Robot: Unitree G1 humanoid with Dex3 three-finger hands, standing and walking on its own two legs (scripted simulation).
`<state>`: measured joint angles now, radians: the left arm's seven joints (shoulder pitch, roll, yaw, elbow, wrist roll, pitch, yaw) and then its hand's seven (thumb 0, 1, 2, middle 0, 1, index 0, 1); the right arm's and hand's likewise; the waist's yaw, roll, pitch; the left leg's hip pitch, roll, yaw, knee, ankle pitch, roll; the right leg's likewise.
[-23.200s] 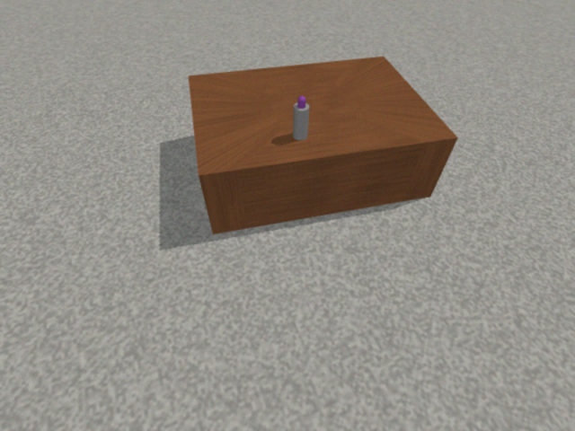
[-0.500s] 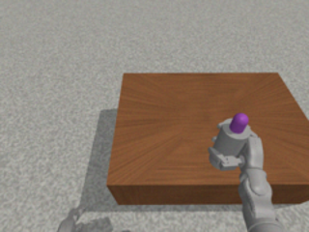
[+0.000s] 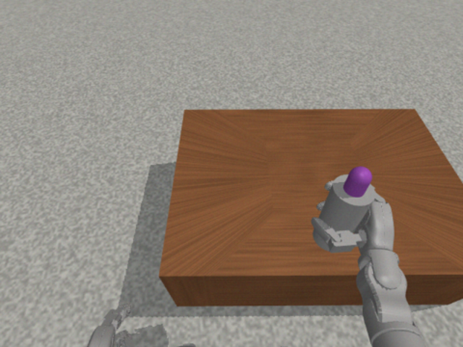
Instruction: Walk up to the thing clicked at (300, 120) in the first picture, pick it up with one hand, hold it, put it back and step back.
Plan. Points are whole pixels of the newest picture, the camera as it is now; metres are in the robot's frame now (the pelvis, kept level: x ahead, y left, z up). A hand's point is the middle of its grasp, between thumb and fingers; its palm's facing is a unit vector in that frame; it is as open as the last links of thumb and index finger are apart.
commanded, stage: crouch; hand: right
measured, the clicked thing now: (344, 208) +0.33 -0.17 +0.07
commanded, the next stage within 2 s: lower in 1.40 s
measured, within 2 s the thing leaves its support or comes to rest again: neither
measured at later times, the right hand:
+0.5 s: hand (320, 214) +0.41 -0.18 -0.08, palm faces +0.13 +0.99 -0.01, open 8.9 cm
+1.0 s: hand (310, 211) +0.47 -0.19 -0.16, palm faces +0.16 +0.99 -0.01, open 8.9 cm
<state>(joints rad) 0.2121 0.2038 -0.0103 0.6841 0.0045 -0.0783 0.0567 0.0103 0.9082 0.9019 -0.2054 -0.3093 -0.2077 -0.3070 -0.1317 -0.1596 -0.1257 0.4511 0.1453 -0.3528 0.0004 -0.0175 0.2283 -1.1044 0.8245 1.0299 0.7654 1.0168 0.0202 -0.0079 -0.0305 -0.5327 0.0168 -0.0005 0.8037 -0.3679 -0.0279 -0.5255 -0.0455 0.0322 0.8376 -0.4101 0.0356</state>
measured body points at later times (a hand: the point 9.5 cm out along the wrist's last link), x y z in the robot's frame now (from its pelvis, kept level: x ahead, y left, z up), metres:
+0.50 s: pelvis -0.02 +0.00 -0.09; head +0.10 -0.02 +0.34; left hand +0.08 +0.27 -0.20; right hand +0.39 -0.23 -0.07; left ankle +0.02 +0.14 -0.70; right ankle +0.01 -0.14 -0.70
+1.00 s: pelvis -0.04 +0.00 -0.17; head +0.14 -0.02 +0.24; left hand +0.02 +0.27 -0.29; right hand +0.45 -0.24 -0.16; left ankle +0.02 +0.14 -0.70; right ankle +0.01 -0.14 -0.70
